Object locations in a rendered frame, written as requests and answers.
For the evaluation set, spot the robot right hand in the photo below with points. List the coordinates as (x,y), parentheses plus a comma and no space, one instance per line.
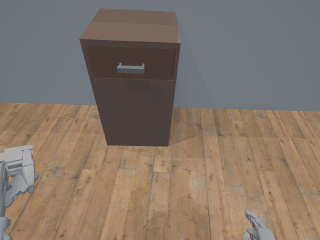
(262,232)

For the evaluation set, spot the cabinet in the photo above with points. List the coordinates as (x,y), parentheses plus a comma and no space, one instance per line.
(134,112)

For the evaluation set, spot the drawer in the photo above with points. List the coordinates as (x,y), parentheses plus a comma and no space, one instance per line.
(158,61)

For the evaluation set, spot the robot left hand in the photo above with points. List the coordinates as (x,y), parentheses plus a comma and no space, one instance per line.
(18,162)

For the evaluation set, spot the handle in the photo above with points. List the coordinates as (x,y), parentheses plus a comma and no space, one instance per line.
(131,69)

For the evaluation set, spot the robot left forearm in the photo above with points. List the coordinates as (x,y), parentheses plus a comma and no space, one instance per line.
(4,224)

